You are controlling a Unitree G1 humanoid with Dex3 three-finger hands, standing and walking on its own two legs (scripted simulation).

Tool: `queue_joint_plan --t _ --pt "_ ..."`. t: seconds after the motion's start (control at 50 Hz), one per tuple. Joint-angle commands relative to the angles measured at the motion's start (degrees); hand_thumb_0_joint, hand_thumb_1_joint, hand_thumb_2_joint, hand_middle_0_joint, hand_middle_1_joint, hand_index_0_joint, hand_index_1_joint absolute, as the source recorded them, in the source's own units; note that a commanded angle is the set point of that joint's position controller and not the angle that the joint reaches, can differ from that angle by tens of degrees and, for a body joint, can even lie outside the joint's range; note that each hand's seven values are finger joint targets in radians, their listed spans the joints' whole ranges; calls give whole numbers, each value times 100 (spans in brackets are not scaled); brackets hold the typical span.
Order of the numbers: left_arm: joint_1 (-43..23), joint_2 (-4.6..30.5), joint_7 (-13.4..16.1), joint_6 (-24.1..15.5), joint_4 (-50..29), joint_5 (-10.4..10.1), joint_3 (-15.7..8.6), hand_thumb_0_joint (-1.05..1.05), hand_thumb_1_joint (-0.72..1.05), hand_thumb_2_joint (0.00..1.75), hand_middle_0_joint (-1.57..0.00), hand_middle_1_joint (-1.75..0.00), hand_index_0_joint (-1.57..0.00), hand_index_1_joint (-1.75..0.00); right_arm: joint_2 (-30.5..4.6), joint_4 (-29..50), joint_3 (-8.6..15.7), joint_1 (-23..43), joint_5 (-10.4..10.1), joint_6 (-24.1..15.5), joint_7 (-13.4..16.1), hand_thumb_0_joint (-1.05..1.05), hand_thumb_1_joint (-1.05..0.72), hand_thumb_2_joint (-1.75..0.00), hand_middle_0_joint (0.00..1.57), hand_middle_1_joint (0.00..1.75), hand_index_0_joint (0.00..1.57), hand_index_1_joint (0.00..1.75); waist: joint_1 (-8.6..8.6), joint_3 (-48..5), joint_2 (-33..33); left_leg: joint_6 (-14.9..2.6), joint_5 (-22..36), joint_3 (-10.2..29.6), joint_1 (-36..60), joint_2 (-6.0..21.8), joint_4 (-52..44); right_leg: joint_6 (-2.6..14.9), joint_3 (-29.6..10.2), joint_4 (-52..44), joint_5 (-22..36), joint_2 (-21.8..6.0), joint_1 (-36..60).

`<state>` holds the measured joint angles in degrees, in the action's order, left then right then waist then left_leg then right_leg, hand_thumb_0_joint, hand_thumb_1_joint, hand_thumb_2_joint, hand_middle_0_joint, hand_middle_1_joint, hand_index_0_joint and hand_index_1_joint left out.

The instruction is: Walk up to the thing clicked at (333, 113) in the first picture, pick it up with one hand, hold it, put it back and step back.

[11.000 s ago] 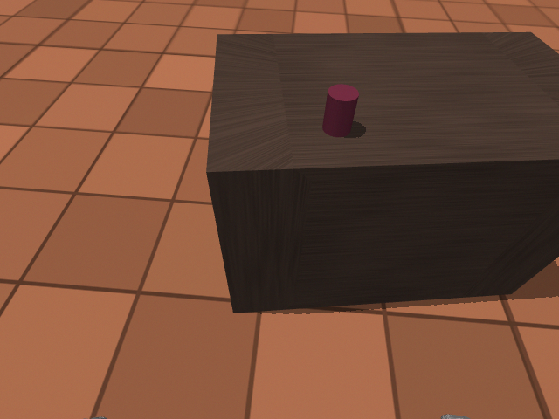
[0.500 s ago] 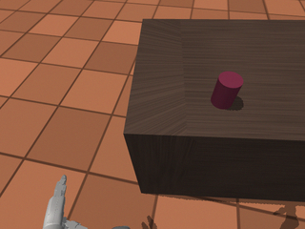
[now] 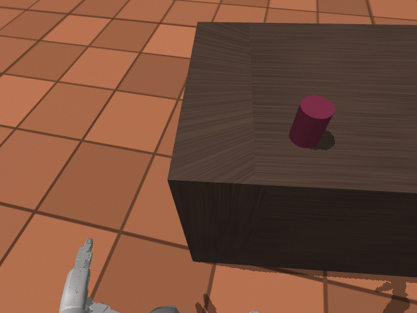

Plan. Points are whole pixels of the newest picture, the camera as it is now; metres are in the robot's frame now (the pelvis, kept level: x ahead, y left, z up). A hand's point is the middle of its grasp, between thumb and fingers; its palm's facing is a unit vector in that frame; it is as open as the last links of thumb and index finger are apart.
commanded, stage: go down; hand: right
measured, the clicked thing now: (310, 122) +0.50 -0.19 +0.05
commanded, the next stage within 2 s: approach in 0.18 s
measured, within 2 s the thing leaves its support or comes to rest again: neither
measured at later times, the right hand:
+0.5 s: hand out of the picture +0.40 -0.37 +0.18, palm faces +0.19 +0.98 -0.01, open 17.6 cm
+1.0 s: hand (336, 125) +0.48 -0.24 +0.06, palm faces +0.14 +0.99 +0.05, open 17.6 cm
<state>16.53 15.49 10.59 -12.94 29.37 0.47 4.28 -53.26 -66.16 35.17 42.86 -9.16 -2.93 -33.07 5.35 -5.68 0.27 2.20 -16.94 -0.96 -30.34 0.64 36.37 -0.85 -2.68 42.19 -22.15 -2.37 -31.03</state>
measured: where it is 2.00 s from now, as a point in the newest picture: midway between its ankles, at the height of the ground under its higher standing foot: outside the picture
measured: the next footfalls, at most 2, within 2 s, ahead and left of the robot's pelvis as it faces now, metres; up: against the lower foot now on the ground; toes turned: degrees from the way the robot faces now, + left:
none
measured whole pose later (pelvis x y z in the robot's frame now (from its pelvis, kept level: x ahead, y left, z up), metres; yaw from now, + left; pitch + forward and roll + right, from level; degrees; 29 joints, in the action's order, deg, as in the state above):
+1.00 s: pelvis -0.02 +0.00 -0.03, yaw +2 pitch +17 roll +3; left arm 18.5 14.4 4.7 -7.6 18.1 3.0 0.3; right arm -32.2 -60.7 29.9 45.0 -5.3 -15.2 -13.3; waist 10.1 -7.2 -0.7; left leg 2.5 -20.9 0.5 -46.4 -0.3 49.8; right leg -0.9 -1.8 55.5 -26.8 -3.2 -46.2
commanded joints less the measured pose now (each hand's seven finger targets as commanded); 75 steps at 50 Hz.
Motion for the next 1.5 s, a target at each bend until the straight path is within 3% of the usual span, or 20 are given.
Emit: queue_joint_plan --t 0.0,0.06,0.22,0.28,0.38,0.46,0.52,0.56,0.66,0.7,0.78,0.86,0.92,1.0,1.06,1.1,1.18,1.26,1.34,1.48 --pt "-73 927 65 -277 -684 -26 -468 0 -56 7 -5 -5 -4 -6 -2281 1563 264 2254 -219 -436 -64 0 61 -5 4 5 4 5 -48 -1938 1194 -295 1485 -90 655 -157 -190 68 60 -471 2393 130 1204" --pt "-242 791 56 -305 -340 -6 -362 0 -56 7 -5 -5 -4 -6 -2042 1467 99 2279 -220 -460 -57 0 61 -6 4 6 4 6 -46 -1675 1359 -316 1222 -90 409 -161 -166 38 48 -488 2184 111 1104" --pt "-452 1021 108 -304 -719 -6 -463 0 -56 7 -5 -5 -4 -6 -2315 1910 342 2334 -270 -451 -28 0 58 -5 5 5 5 5 -156 -2540 1423 -310 1718 -152 754 -197 -82 -30 -16 -296 3371 82 1616" --pt "-209 975 122 -222 -533 -32 -482 0 -56 5 -6 -5 -5 -6 -2270 1593 321 2042 -232 -351 9 0 56 -5 4 5 4 5 -184 -2028 1058 -308 1520 -147 871 -180 -173 37 36 -468 2640 129 1184" --pt "-155 701 58 -254 -615 -22 -284 0 -56 5 -6 -5 -5 -6 -1632 816 -23 1699 -177 -230 38 0 58 -5 3 5 4 5 -53 -1309 520 -250 1376 -95 813 -146 -214 159 127 -518 1859 178 504" --pt "-147 859 46 -337 -938 3 -451 0 -56 5 -6 -6 -5 -6 -1025 803 -496 1958 -156 -341 9 0 58 -6 3 5 4 5 235 -1547 471 -219 1531 -47 493 -139 -102 165 126 -355 1943 168 791" --pt "7 795 -20 -333 -787 27 -406 0 -56 5 -6 -6 -5 -6 -788 1116 -587 2313 -262 -538 58 0 57 -6 3 5 4 5 251 -1679 765 -232 1454 -59 158 -143 68 137 84 -239 2018 150 885" --pt "-76 692 -78 -361 -756 33 -408 0 -56 5 -6 -6 -5 -6 -407 1117 -740 2389 -316 -735 158 0 57 -6 3 5 4 5 326 -1673 847 -234 1322 -55 -189 -151 212 115 63 -74 1962 138 824" --pt "112 940 -175 -298 -952 122 -716 0 -55 5 -6 -6 -6 -6 -920 1676 -223 2627 -241 -1232 663 0 53 -7 4 5 4 5 260 -2414 1080 -224 1364 -20 -279 -137 603 91 62 289 1905 186 579" --pt "118 826 -246 -211 -966 159 -684 0 -54 4 -6 -6 -6 -6 -615 1478 -291 2469 -184 -1355 868 0 52 -7 4 5 4 5 228 -2301 1110 -233 1282 -25 -482 -162 753 61 61 412 1989 172 446" --pt "-219 920 -348 -86 -1681 226 -851 0 -57 5 -6 -6 -6 -6 -779 1992 14 2908 11 -1695 1368 0 57 -4 4 4 4 4 126 -3228 1252 -257 1460 -5 -283 -176 1028 19 56 685 2342 144 447" --pt "-83 716 -484 106 -2082 234 -694 0 -56 5 -6 -6 -6 -6 52 1644 -307 2501 198 -1732 1766 0 59 -5 3 5 3 5 99 -3471 1211 -273 1599 -69 -94 -235 1134 -15 51 792 2692 122 460" --pt "-103 908 -527 227 -2373 219 -883 0 -56 5 -6 -6 -6 -6 -218 2419 -278 3122 311 -1785 2031 0 59 -5 3 5 4 5 55 -3963 1592 -275 1713 -80 -30 -236 1138 -70 52 795 3020 63 868" --pt "293 688 -687 404 -2040 166 -851 0 -55 5 -6 -6 -6 -6 866 888 -663 2029 372 -1546 2299 0 56 -5 3 5 4 5 269 -2121 747 -266 1195 -167 -494 -282 958 -29 57 539 2197 28 -9" --pt "151 637 -788 399 -2375 168 -846 0 -55 4 -6 -6 -6 -6 694 1591 -747 2787 509 -1651 2344 0 57 -5 3 5 4 5 258 -2246 1034 -287 1024 -141 -666 -279 1048 -26 67 530 2020 -7 34" --pt "523 685 -838 420 -2247 158 -1036 0 -54 4 -6 -6 -6 -6 994 1103 -792 2344 481 -1624 2332 0 57 -6 3 5 3 5 396 -1975 555 -260 1059 -118 -693 -259 1059 52 108 609 1730 28 -190" --pt "542 939 -864 410 -2781 101 -1352 0 -55 4 -6 -6 -6 -6 752 2040 -666 2961 400 -1657 2309 0 59 -6 2 5 3 5 450 -2867 595 -216 1352 -41 -309 -212 1113 105 167 712 1749 77 161" --pt "728 492 -934 430 -2601 74 -962 0 -55 5 -5 -6 -5 -6 1227 1862 -940 3059 382 -1566 2382 0 56 -5 3 5 3 5 432 -2508 648 -228 1161 -35 -553 -209 1126 107 174 750 1562 117 -48" --pt "452 691 -916 435 -2555 109 -1169 0 -55 5 -5 -6 -5 -6 1141 1783 -933 3225 517 -1566 2578 0 56 -5 3 5 3 5 385 -2335 770 -250 773 -4 -787 -200 1119 106 188 717 1119 115 -237" --pt "452 657 -933 504 -3062 83 -1028 0 -61 10 -5 -4 -3 -7 1056 2076 -887 3195 553 -1543 2749 0 52 -5 6 4 5 4 236 -3164 606 -207 1135 39 160 -192 1097 116 261 724 1291 171 -276"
